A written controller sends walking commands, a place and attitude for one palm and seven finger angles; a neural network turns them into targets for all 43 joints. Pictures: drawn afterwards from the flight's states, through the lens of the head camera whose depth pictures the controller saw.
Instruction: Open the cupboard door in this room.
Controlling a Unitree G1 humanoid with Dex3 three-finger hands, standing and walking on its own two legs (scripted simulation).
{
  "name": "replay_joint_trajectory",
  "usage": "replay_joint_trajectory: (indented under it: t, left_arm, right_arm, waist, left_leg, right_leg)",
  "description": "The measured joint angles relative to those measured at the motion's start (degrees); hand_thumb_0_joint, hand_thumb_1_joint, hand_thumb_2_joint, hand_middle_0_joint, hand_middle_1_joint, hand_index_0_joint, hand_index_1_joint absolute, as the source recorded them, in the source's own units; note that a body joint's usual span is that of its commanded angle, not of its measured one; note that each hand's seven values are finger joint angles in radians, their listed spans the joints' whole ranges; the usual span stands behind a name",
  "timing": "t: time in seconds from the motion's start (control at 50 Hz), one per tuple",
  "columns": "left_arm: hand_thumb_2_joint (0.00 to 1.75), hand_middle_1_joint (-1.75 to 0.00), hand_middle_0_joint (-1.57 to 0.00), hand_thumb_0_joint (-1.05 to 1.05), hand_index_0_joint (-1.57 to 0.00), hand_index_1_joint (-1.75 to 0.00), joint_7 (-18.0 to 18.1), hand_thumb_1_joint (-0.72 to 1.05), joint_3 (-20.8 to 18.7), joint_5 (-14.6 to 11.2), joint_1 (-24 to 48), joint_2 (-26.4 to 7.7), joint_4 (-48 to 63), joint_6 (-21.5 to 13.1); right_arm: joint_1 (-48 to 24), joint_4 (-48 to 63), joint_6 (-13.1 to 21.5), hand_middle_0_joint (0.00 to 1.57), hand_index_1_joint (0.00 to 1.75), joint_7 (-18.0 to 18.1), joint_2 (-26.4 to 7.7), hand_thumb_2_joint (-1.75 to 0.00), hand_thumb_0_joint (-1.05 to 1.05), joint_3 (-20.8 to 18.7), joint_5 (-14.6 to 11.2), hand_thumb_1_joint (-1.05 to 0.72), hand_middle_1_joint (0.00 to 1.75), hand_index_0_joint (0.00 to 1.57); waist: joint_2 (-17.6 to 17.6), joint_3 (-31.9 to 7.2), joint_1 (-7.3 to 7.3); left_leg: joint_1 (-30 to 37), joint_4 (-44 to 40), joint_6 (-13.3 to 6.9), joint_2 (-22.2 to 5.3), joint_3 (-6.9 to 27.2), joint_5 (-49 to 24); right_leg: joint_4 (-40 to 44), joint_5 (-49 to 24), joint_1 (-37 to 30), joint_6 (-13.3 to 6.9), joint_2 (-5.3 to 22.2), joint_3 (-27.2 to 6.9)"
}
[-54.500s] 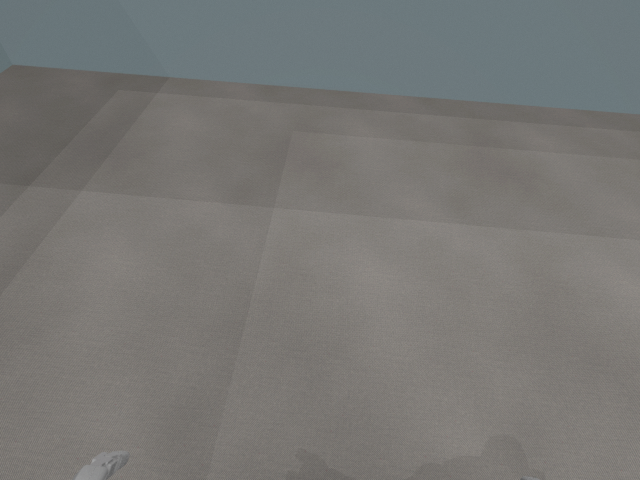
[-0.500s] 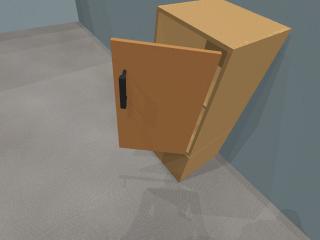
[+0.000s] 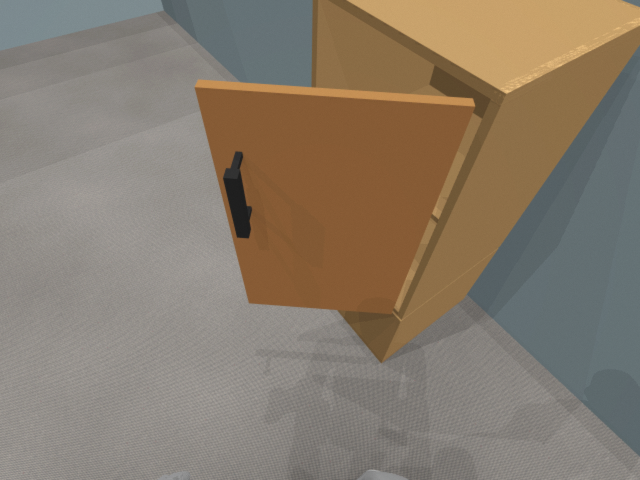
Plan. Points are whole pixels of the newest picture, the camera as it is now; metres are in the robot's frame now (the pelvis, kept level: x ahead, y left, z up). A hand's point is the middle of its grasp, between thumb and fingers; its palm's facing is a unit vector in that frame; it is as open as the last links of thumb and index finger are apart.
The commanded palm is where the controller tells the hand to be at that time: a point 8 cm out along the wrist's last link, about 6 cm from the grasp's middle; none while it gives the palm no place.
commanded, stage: come to a stop and stand still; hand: left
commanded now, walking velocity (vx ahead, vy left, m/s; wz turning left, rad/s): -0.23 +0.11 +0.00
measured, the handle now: (240, 196) +0.51 +0.15 +0.02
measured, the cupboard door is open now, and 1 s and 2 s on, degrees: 50 50 50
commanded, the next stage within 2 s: look again from close up in 0.92 s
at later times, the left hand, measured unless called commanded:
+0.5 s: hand out of the picture -0.02 +0.27 -0.16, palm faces +0.03 -0.95 -0.31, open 7.4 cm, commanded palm none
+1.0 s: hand out of the picture -0.05 +0.24 -0.16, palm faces -0.02 -0.98 -0.21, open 7.3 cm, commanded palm none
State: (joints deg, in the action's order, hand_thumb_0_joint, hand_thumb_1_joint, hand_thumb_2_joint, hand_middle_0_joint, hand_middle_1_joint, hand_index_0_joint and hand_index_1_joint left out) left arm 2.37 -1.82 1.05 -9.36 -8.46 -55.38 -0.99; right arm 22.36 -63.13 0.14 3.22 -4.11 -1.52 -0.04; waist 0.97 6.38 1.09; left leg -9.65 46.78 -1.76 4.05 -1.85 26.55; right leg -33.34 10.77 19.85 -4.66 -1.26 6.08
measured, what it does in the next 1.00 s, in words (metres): steps on the spot: left foot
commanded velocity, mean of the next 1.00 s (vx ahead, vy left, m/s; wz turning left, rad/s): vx -0.02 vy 0.02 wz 0.00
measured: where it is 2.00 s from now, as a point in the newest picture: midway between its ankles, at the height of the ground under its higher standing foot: outside the picture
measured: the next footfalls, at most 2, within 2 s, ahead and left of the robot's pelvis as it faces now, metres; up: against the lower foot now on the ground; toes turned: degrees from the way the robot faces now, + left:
left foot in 0.36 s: -0.01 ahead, +0.15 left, +0.00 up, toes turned +0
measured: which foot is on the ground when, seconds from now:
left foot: up 0.00-0.34, down 0.36-1.00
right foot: down 0.00-1.00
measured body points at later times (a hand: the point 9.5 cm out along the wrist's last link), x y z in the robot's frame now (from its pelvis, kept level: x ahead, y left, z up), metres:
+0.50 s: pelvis -0.05 +0.06 +0.00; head -0.09 +0.03 +0.44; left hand -0.02 +0.32 -0.13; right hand +0.03 -0.17 -0.15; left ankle -0.05 +0.15 -0.73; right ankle +0.02 -0.06 -0.72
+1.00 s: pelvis -0.08 +0.06 +0.01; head -0.08 +0.05 +0.46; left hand -0.05 +0.29 -0.14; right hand -0.11 -0.17 -0.15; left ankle -0.05 +0.15 -0.73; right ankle +0.02 -0.05 -0.72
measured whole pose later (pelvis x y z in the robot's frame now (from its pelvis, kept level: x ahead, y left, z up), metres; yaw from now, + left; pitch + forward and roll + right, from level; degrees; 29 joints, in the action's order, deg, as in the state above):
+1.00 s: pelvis -0.08 +0.06 +0.01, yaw -2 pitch -2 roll +1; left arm 1.0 -0.3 0.8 -17.2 -8.8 -59.0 0.8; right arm 21.2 -59.9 -0.3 1.1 -10.3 -0.3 1.5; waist -0.4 1.3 1.2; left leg -12.0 27.3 -2.8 2.8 -3.8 13.5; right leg -28.4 9.6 19.8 -1.2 -0.8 -3.4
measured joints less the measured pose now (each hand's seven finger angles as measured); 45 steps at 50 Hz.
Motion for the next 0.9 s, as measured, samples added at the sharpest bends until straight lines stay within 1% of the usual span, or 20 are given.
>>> replay_joint_trajectory:
  t: [0.02,0.06,0.08,0.12,0.2,0.26,0.28,0.32,0.34,0.36,0.38,0.42,0.44,0.5,0.54,0.58,0.62,0.68,0.74,0.9]
  left_arm:
    - [0.89,-0.30,-0.20,0.00,-0.20,-0.30,0.21,0.91,-0.01,-0.11,-0.15,0.02,0.06,-0.11]
    - [0.89,-0.30,-0.20,0.00,-0.20,-0.30,0.74,0.92,-0.29,-0.26,-0.45,-0.20,0.05,0.43]
    - [0.89,-0.30,-0.20,0.00,-0.20,-0.30,0.94,0.92,-0.39,-0.30,-0.56,-0.42,-0.01,0.74]
    - [0.89,-0.30,-0.20,0.00,-0.20,-0.30,1.03,0.92,-0.41,-0.17,-0.78,-0.83,-0.05,1.23]
    - [0.89,-0.30,-0.20,0.00,-0.20,-0.30,0.42,0.92,-0.46,0.27,-1.34,-1.44,0.50,1.78]
    - [0.89,-0.30,-0.20,0.00,-0.20,-0.30,-0.10,0.92,-0.55,0.64,-2.17,-1.91,1.10,2.04]
    - [0.89,-0.30,-0.20,0.00,-0.20,-0.30,0.17,0.92,-0.25,0.73,-2.68,-1.95,1.14,2.05]
    - [0.89,-0.30,-0.20,0.00,-0.20,-0.30,0.53,0.91,0.49,0.69,-4.50,-1.88,1.56,2.60]
    - [0.89,-0.30,-0.20,0.00,-0.20,-0.30,0.51,0.91,0.80,0.56,-5.43,-1.68,1.60,2.90]
    - [0.89,-0.30,-0.20,0.00,-0.20,-0.30,0.42,0.91,1.02,0.36,-5.95,-1.63,1.42,3.30]
    - [0.89,-0.30,-0.20,0.00,-0.20,-0.30,0.29,0.91,0.96,0.16,-6.14,-1.85,0.94,3.84]
    - [0.89,-0.30,-0.20,0.01,-0.20,-0.30,0.02,0.91,0.53,0.04,-7.29,-2.32,0.59,4.53]
    - [0.89,-0.30,-0.20,0.01,-0.20,-0.30,-0.16,0.91,0.43,0.18,-7.95,-2.58,0.50,4.71]
    - [0.89,-0.30,-0.20,0.01,-0.20,-0.30,-0.75,0.91,0.30,0.41,-9.72,-3.47,0.59,4.46]
    - [0.89,-0.30,-0.20,0.01,-0.20,-0.30,-0.92,0.91,0.31,0.44,-10.05,-3.34,0.36,3.99]
    - [0.89,-0.30,-0.20,0.01,-0.20,-0.30,-1.15,0.91,0.74,0.43,-10.34,-2.70,0.12,3.50]
    - [0.89,-0.30,-0.20,0.01,-0.20,-0.30,-1.34,0.91,1.00,0.36,-10.76,-2.24,0.09,3.16]
    - [0.89,-0.30,-0.20,0.01,-0.20,-0.30,-1.39,0.91,1.07,0.09,-10.77,-1.77,-0.10,2.89]
    - [0.89,-0.30,-0.20,0.01,-0.20,-0.30,-1.57,0.91,1.14,-0.16,-10.10,-1.26,-0.66,2.65]
    - [0.89,-0.30,-0.20,0.01,-0.20,-0.30,-1.41,0.92,1.41,-0.13,-8.42,0.04,-2.53,1.96]
  right_arm:
    - [-1.39,0.52,-0.42,0.20,0.30,0.02,-0.72,-0.90,0.00,-0.48,-0.12,-0.91,0.30,0.21]
    - [-4.33,1.78,-1.34,0.20,0.30,-0.04,-1.98,-0.90,0.00,-1.28,-0.03,-0.91,0.30,0.20]
    - [-5.86,2.47,-1.74,0.20,0.30,-0.16,-2.59,-0.90,0.00,-1.51,0.08,-0.91,0.30,0.20]
    - [-8.79,3.95,-2.31,0.20,0.30,-0.56,-3.70,-0.90,0.00,-1.84,0.34,-0.91,0.30,0.20]
    - [-12.62,6.48,-2.46,0.19,0.30,-1.49,-5.25,-0.90,0.00,-2.01,0.82,-0.91,0.30,0.20]
    - [-13.67,7.51,-2.13,0.19,0.30,-1.97,-5.62,-0.90,0.00,-1.73,0.91,-0.91,0.30,0.20]
    - [-13.63,8.13,-2.14,0.19,0.30,-2.18,-5.85,-0.90,0.00,-1.64,0.84,-0.91,0.30,0.20]
    - [-12.61,10.36,-2.04,0.19,0.30,-2.32,-6.60,-0.90,0.00,-1.87,0.80,-0.91,0.30,0.20]
    - [-11.79,11.56,-1.68,0.19,0.30,-2.32,-7.27,-0.90,0.00,-1.92,0.85,-0.91,0.30,0.20]
    - [-11.10,12.42,-1.25,0.19,0.30,-2.23,-7.73,-0.90,0.00,-2.00,0.97,-0.91,0.30,0.20]
    - [-10.67,12.74,-1.22,0.19,0.30,-2.11,-7.63,-0.90,0.00,-1.92,1.18,-0.91,0.30,0.20]
    - [-9.55,13.28,-1.70,0.19,0.30,-2.21,-7.17,-0.90,0.00,-1.21,1.60,-0.91,0.30,0.20]
    - [-9.06,13.37,-1.84,0.19,0.30,-2.32,-6.88,-0.90,0.00,-0.82,1.69,-0.91,0.30,0.20]
    - [-8.11,13.31,-2.12,0.19,0.30,-2.77,-5.91,-0.90,0.00,0.25,1.65,-0.91,0.30,0.20]
    - [-8.26,13.02,-1.98,0.20,0.30,-2.49,-5.96,-0.90,0.00,0.12,1.39,-0.92,0.30,0.20]
    - [-8.18,12.64,-1.83,0.20,0.30,-2.41,-6.86,-0.90,0.00,0.04,1.29,-0.94,0.30,0.20]
    - [-7.39,12.13,-1.79,0.20,0.30,-2.62,-7.45,-0.90,0.00,0.15,1.38,-0.94,0.30,0.20]
    - [-5.58,10.92,-1.45,0.20,0.30,-2.75,-7.75,-0.90,0.00,0.37,1.60,-0.93,0.30,0.20]
    - [-3.60,9.13,-1.00,0.20,0.30,-2.60,-7.82,-0.90,0.00,0.46,1.75,-0.93,0.30,0.20]
    - [-0.98,4.19,-1.04,0.19,0.30,-2.22,-7.26,-0.90,0.01,0.85,1.57,-0.91,0.30,0.20]
  waist:
    - [-0.10,0.34,0.00]
    - [0.09,0.40,-0.05]
    - [0.20,0.27,-0.06]
    - [0.41,-0.04,-0.08]
    - [0.91,-0.99,-0.95]
    - [1.51,-1.90,-2.27]
    - [1.46,-2.39,-2.48]
    - [0.58,-4.21,-2.36]
    - [-0.71,-5.33,-1.91]
    - [-1.81,-6.07,-1.34]
    - [-1.87,-6.27,-1.30]
    - [-2.01,-7.04,-1.95]
    - [-2.19,-7.51,-2.10]
    - [-2.31,-8.25,-2.30]
    - [-2.91,-7.32,-2.56]
    - [-4.10,-6.34,-2.26]
    - [-4.48,-6.13,-1.91]
    - [-3.98,-5.81,-1.32]
    - [-3.30,-5.12,-0.73]
    - [-1.80,-4.73,-0.24]
  left_leg:
    - [-3.10,7.14,0.32,0.36,1.34,2.81]
    - [-8.39,16.62,0.98,0.05,2.82,4.84]
    - [-10.57,19.06,1.37,-0.61,3.29,4.50]
    - [-13.58,19.72,2.17,-2.15,4.00,3.18]
    - [-14.60,12.44,3.07,-4.42,4.06,0.51]
    - [-11.80,4.00,3.01,-4.99,3.15,-0.07]
    - [-10.53,1.59,3.42,-4.77,2.82,0.67]
    - [-7.11,-4.84,3.12,-4.09,1.39,-0.33]
    - [-4.79,-9.89,2.75,-4.05,0.90,-2.54]
    - [-3.74,-12.74,2.00,-3.84,0.85,-5.96]
    - [-3.62,-11.91,1.14,-3.05,0.36,-7.09]
    - [-2.62,-11.31,-0.14,-2.25,-1.19,-6.70]
    - [-2.19,-11.60,-0.50,-2.05,-1.84,-6.58]
    - [-2.24,-11.92,-0.95,-1.26,-3.47,-6.76]
    - [-2.67,-11.68,-1.09,-1.12,-4.24,-7.01]
    - [-2.86,-12.34,-1.22,-1.22,-4.07,-7.77]
    - [-3.50,-13.36,-1.31,-1.09,-3.63,-8.01]
    - [-4.27,-15.25,-1.37,-0.95,-2.92,-9.25]
    - [-4.29,-17.06,-1.44,-1.04,-2.43,-12.39]
    - [-2.91,-18.81,-1.25,-1.07,-2.21,-12.99]
  right_leg:
    - [-0.24,1.70,-0.35,-0.30,-0.02,-0.01]
    - [0.41,2.10,-0.81,-0.28,0.14,-0.10]
    - [1.12,1.42,-0.90,0.05,0.22,-0.14]
    - [2.46,0.11,-0.73,0.02,0.41,-0.33]
    - [3.97,-1.86,0.38,0.40,1.25,-1.06]
    - [4.36,-3.01,1.27,0.99,1.81,-1.86]
    - [4.43,-3.40,1.49,1.38,2.02,-2.11]
    - [2.95,-3.30,2.53,2.21,2.63,-2.73]
    - [1.44,-2.69,3.22,2.74,2.75,-2.60]
    - [-0.55,-1.58,3.90,3.28,3.09,-2.40]
    - [-2.29,0.63,4.02,3.73,3.55,-3.29]
    - [-4.06,4.64,3.86,3.63,3.45,-5.55]
    - [-5.00,5.45,3.79,3.67,3.39,-6.00]
    - [-5.84,4.93,2.34,3.73,2.99,-7.02]
    - [-4.62,1.43,2.27,3.86,2.63,-8.16]
    - [-3.21,0.42,2.00,4.05,2.48,-8.09]
    - [-1.92,1.25,2.25,3.83,2.32,-8.11]
    - [-0.23,2.41,2.69,3.48,2.04,-8.13]
    - [1.42,1.60,2.45,3.30,1.45,-8.47]
    - [4.18,-1.14,0.65,3.45,0.75,-9.48]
